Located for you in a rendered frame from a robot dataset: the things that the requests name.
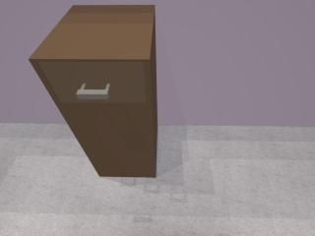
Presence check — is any drawer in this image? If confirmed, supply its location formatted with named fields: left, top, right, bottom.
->
left=37, top=62, right=147, bottom=103

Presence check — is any cabinet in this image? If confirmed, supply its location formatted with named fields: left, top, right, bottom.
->
left=29, top=5, right=158, bottom=178

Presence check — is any handle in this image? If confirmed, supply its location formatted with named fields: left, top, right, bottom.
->
left=76, top=83, right=110, bottom=99

